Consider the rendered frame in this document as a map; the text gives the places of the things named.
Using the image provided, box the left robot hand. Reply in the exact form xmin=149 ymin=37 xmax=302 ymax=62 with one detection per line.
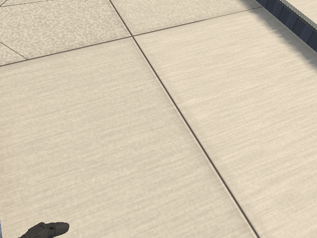
xmin=18 ymin=222 xmax=69 ymax=238

